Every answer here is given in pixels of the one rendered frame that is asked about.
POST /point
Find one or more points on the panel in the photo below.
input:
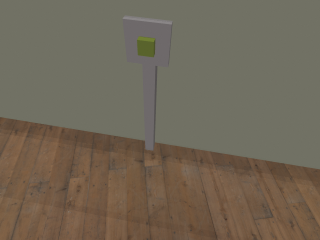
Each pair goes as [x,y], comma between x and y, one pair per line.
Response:
[161,30]

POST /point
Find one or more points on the button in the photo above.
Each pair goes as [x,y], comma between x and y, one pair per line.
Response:
[146,46]

